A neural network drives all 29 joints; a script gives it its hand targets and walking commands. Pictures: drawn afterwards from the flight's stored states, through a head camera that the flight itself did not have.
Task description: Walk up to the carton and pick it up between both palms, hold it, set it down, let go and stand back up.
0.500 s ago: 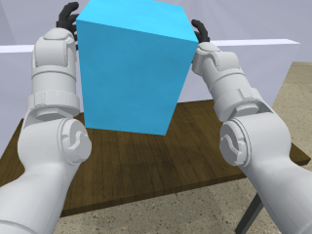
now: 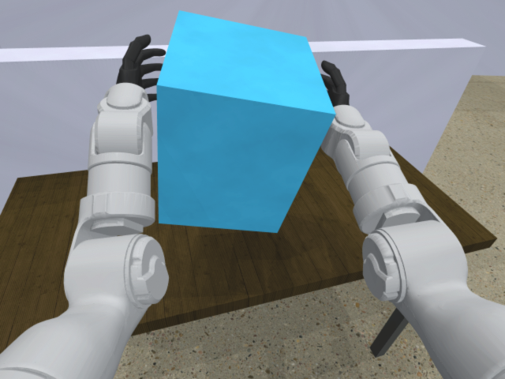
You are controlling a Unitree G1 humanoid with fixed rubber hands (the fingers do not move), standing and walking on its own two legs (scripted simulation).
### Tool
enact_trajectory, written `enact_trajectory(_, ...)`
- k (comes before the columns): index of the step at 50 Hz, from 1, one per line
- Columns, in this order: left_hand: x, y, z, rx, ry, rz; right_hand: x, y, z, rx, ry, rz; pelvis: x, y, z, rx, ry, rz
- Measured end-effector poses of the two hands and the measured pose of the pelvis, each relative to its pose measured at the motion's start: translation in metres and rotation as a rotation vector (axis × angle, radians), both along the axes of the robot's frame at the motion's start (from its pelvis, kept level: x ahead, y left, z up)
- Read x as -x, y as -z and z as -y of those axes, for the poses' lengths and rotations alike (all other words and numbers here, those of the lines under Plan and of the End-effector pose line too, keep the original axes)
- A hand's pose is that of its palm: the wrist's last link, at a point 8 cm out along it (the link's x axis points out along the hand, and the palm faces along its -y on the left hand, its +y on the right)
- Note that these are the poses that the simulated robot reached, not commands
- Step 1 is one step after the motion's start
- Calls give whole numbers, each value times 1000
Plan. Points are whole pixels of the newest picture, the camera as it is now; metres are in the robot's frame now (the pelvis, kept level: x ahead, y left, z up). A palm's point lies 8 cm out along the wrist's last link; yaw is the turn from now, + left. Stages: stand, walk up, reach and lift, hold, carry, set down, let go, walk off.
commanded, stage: set down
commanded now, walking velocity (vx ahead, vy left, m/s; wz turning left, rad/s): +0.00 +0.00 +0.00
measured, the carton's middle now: (232, 130) +0.42 -0.02 +0.23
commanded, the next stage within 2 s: none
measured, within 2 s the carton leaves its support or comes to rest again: neither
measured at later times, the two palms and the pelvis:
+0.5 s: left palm (134, 111) +0.42 +0.13 +0.26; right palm (324, 128) +0.39 -0.16 +0.24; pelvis +0.00 +0.00 +0.00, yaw +0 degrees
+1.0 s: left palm (140, 128) +0.43 +0.13 +0.23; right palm (319, 144) +0.40 -0.16 +0.20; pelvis +0.01 -0.01 +0.00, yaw +0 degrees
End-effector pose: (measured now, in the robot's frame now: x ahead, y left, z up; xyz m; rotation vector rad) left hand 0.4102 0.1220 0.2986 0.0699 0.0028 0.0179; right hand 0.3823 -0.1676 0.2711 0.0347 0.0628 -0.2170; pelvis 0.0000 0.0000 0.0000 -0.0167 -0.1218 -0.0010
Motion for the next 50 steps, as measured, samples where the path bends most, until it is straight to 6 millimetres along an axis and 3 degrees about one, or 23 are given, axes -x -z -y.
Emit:
enact_trajectory(16,-4,20,-15,15,-14,-40,-7,23,-15,0,-15,-34,6,-1,5,-5,-7,-20)
enact_trajectory(24,-12,31,-8,7,4,-43,-9,30,-8,-2,7,-33,2,-1,5,-4,-4,-26)
enact_trajectory(33,-18,52,3,-4,5,-80,-13,51,2,-1,13,-66,-2,-1,3,-4,9,-29)
enact_trajectory(50,-22,68,-3,10,-4,-91,-20,68,-4,-14,4,-71,-5,-1,5,-7,1,-47)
